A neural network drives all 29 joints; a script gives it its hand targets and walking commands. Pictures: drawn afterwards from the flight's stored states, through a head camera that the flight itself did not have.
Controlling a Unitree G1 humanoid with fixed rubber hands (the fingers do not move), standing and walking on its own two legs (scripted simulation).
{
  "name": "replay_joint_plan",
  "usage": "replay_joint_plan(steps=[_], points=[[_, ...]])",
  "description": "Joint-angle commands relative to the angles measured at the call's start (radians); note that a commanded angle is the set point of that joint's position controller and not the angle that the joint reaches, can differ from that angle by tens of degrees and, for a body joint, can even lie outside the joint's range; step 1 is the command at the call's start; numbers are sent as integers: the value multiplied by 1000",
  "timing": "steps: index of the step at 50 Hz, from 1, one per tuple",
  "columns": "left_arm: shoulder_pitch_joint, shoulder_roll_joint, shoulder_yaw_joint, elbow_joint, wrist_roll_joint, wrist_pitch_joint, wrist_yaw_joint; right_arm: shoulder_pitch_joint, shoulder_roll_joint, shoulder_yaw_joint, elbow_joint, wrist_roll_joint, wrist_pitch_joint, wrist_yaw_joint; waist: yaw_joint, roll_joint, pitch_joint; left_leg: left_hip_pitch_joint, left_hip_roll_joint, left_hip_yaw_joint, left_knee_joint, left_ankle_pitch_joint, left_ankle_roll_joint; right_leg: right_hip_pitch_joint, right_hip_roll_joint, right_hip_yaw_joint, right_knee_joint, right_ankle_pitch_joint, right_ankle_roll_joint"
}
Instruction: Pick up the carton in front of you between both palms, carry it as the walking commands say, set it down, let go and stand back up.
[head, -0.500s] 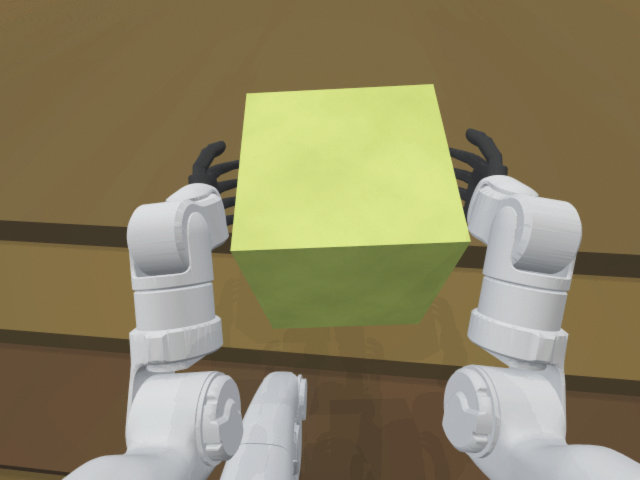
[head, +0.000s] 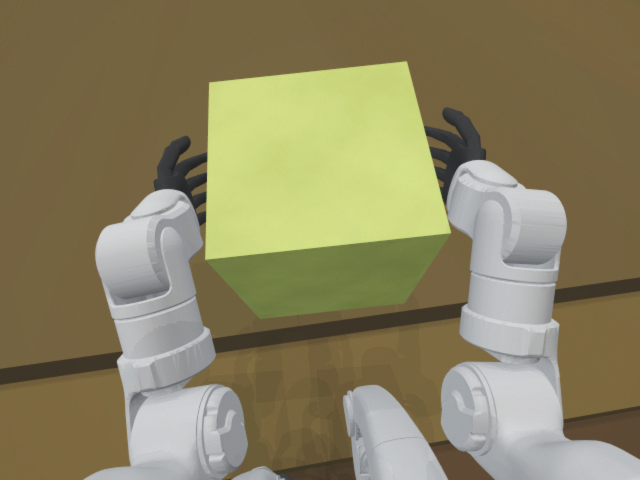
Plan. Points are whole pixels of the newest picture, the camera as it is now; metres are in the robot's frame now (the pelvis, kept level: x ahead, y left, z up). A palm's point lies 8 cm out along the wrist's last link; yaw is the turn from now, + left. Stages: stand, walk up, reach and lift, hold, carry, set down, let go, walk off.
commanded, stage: carry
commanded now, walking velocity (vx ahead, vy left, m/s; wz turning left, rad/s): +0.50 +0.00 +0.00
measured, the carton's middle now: (322, 210) +0.40 -0.03 +0.10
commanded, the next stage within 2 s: none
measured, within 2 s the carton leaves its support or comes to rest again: neither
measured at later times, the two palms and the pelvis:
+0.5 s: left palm (214, 25) +0.62 +0.08 +0.22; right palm out of the picture +0.66 -0.21 +0.23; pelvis +0.28 -0.11 +0.09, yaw +3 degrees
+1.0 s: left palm out of the picture +0.96 +0.03 +0.30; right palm out of the picture +0.94 -0.26 +0.31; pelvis +0.60 -0.08 +0.16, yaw +0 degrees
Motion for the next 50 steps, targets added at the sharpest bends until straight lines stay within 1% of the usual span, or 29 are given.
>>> replay_joint_plan(steps=[1, 3, 4, 6, 8, 9, 11, 12, 13, 14, 15, 16, 17, 19, 22, 26, 28, 30, 33, 35, 38, 40, 42, 44, 45, 46, 47, 48, 50], points=[[-636, -702, -671, 47, -236, 23, -36, -552, 806, 621, -26, 284, 67, 150, -21, 129, -485, 666, 335, -474, -214, 153, 249, -466, -52, -12, 263, -95, 0], [-670, -691, -662, 75, -253, 44, -42, -565, 769, 586, 18, 264, 91, 152, -19, 136, -386, 646, 353, -471, -279, 12, 240, -614, -88, 3, 326, -169, -5], [-678, -694, -650, 120, -252, 52, -43, -590, 758, 571, 29, 254, 98, 153, 10, 93, -339, 537, 302, -405, -309, -91, 195, -537, -109, -15, 214, -146, -5], [-731, -720, -645, 139, -264, 54, -40, -622, 759, 531, 60, 251, 106, 161, 46, 126, -259, 365, 245, -312, -409, -203, 151, -410, -121, -88, 18, -37, 9], [-755, -770, -648, 168, -281, 51, -35, -625, 783, 511, 83, 250, 105, 169, 60, 206, -305, 305, 214, -200, -500, -29, 145, -171, -117, -130, -174, 31, 8], [-755, -787, -647, 183, -287, 48, -35, -614, 792, 504, 118, 242, 107, 170, 86, 254, -299, 219, 198, -94, -541, 76, 131, -9, -120, -152, -346, 50, -3], [-756, -820, -632, 238, -292, 40, -37, -575, 805, 477, 169, 205, 106, 168, 156, 291, -364, 195, 200, -3, -432, 690, 107, 295, -34, -247, -490, 114, -22], [-741, -842, -627, 271, -307, 32, -40, -564, 809, 462, 187, 188, 105, 168, 196, 291, -421, 298, 204, 43, -267, 1047, 81, 359, 13, -276, -551, 60, -21], [-737, -861, -628, 270, -322, 20, -44, -579, 811, 457, 186, 173, 101, 166, 263, 256, -495, 362, 180, 67, -26, 1204, 40, 488, 69, -296, -705, 69, -9], [-751, -889, -632, 260, -339, 8, -54, -573, 814, 454, 194, 159, 92, 161, 309, 134, -564, 322, 122, 57, 295, 975, -18, 680, 81, -212, -966, 117, 17], [-777, -904, -643, 260, -359, -3, -63, -544, 823, 445, 206, 120, 84, 156, 236, -118, -565, 63, 45, -21, 578, 345, -66, 851, -145, 248, -1153, 186, -20], [-807, -926, -662, 248, -392, -20, -72, -501, 835, 430, 208, 106, 76, 152, 186, -357, -701, -179, -79, -166, 912, -102, -82, 991, -374, 793, -1266, 289, -189], [-832, -981, -704, 193, -432, -37, -87, -582, 859, 462, 108, 128, 61, 151, 186, -241, -718, -215, -39, -290, 1108, -47, -32, 904, -332, 791, -1228, 111, -225], [-963, -1067, -739, 77, -492, -63, -109, -697, 923, 491, 52, 139, 36, 147, 187, -110, -601, -331, -9, -272, 1131, 5, 11, 817, -257, 583, -1184, 1, -160], [-995, -1059, -788, -44, -521, -84, -113, -710, 937, 558, -28, 157, 9, 129, 155, -74, -559, -466, 40, -203, 1123, 11, 39, 864, -253, 415, -1208, -27, -98], [-804, -906, -758, -52, -446, -57, -88, -596, 847, 616, -83, 168, 18, 108, 170, -5, -567, -646, 57, -140, 1106, -103, 19, 1038, -288, 337, -1197, 253, -170], [-709, -818, -721, -4, -393, -26, -76, -509, 804, 612, -40, 166, 47, 108, 181, -63, -550, -794, 59, -116, 1197, -128, 25, 1095, -299, 329, -1217, 224, -190], [-697, -777, -701, 33, -368, 3, -74, -511, 772, 605, -12, 167, 72, 112, 195, -38, -466, -977, 66, -89, 1345, -198, 35, 1133, -312, 342, -1257, 187, -206], [-709, -737, -656, 95, -349, 32, -80, -558, 747, 576, 27, 171, 99, 118, 166, 7, -310, -1008, 101, -37, 1243, -193, 25, 985, -252, 254, -1362, 79, -148], [-704, -722, -619, 151, -344, 46, -85, -604, 761, 567, 54, 178, 113, 112, 147, -66, -248, -921, 105, 1, 1100, -137, 17, 884, -206, 163, -1432, 90, -132], [-719, -730, -567, 182, -335, 48, -92, -645, 825, 580, 94, 214, 113, 105, 142, -153, -308, -690, 83, 60, 865, -87, 31, 894, -182, 26, -1510, 496, -139], [-703, -744, -543, 241, -314, 47, -91, -675, 862, 574, 138, 219, 111, 104, 120, -147, -319, -536, 44, 115, 703, -34, 61, 904, -169, -65, -1493, 819, -113], [-699, -763, -526, 252, -291, 38, -88, -682, 904, 570, 174, 230, 100, 108, 74, -182, -396, -263, -60, 182, 477, -11, 78, 930, -168, -148, -1337, 1447, -72], [-700, -786, -522, 246, -262, 26, -87, -679, 951, 567, 186, 244, 82, 118, -18, -211, -509, -14, -117, 157, 276, 3, 72, 992, -207, -155, -979, 1751, -16], [-714, -796, -531, 226, -260, 17, -85, -668, 980, 581, 179, 258, 71, 130, -75, -139, -589, 209, -75, 15, 70, 32, 82, 880, -164, -127, -670, 1517, 29], [-707, -827, -542, 222, -246, 9, -89, -696, 991, 599, 149, 278, 53, 137, -33, 121, -667, 449, 171, -437, -4, 252, 177, 595, -26, -64, -351, 582, 70], [-698, -836, -547, 186, -241, -8, -89, -698, 1039, 604, 127, 295, 32, 145, 0, 310, -748, 560, 324, -896, -118, 428, 371, 326, 144, 58, 23, 37, 90], [-733, -853, -558, 170, -240, -19, -89, -735, 1075, 642, 92, 320, 15, 153, 1, 216, -747, 551, 290, -870, -89, 322, 370, 235, 90, 164, 150, 41, 39], [-780, -863, -572, 93, -234, -44, -76, -854, 1109, 691, -4, 383, -5, 166, 40, 54, -598, 410, 274, -681, -83, 137, 256, 105, 20, 159, 150, 19, 0]])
